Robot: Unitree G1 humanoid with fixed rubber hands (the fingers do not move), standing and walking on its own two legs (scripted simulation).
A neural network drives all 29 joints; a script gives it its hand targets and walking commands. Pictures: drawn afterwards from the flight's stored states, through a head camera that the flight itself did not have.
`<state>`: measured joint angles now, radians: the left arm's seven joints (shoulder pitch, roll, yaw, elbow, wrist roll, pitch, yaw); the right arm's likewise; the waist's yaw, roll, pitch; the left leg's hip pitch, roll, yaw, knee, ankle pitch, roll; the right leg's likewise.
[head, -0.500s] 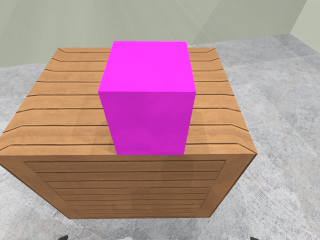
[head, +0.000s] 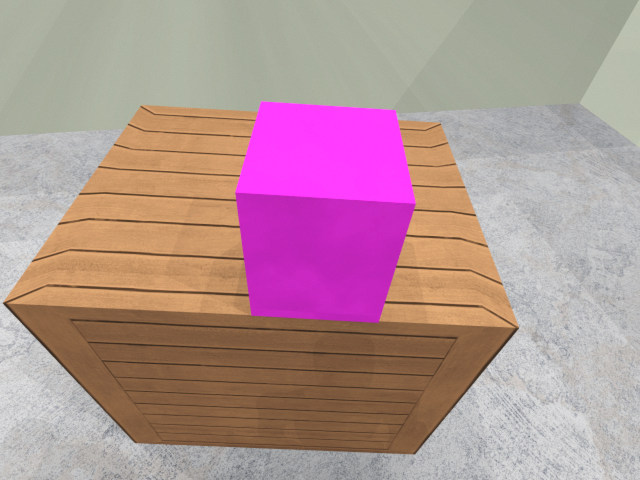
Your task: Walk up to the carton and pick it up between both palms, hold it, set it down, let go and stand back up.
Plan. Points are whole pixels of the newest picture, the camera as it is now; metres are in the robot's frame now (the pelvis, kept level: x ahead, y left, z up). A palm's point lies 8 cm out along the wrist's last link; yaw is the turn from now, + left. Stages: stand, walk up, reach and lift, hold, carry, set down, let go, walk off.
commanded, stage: walk up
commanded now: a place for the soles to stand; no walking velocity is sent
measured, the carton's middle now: (321, 215) +0.48 +0.00 +0.07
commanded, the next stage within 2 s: none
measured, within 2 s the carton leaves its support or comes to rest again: neither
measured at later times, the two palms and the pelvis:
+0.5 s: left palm out of the picture +0.04 +0.31 -0.10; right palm out of the picture +0.09 -0.24 -0.11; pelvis +0.02 +0.04 +0.00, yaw +1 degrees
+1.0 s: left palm out of the picture +0.17 +0.34 -0.11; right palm out of the picture +0.11 -0.17 -0.10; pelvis +0.06 +0.09 +0.00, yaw -4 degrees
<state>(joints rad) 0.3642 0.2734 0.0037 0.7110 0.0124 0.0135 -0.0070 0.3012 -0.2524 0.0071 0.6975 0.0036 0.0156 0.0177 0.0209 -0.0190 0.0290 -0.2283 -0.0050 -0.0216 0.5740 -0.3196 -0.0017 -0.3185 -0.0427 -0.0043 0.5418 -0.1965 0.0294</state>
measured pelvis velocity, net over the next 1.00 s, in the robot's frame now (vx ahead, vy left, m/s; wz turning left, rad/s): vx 0.06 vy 0.09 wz -0.06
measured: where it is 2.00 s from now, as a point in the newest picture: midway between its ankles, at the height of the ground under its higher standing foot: outside the picture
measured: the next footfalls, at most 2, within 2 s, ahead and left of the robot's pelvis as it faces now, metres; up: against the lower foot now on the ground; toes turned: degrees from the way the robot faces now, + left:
left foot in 0.56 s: +0.11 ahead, +0.20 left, +0.00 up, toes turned +3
right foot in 0.90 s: +0.09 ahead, -0.10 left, +0.00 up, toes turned +1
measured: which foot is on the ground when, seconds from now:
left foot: down 0.00-0.30, up 0.32-0.54, down 0.56-1.00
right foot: down 0.00-0.58, up 0.60-0.88, down 0.90-1.00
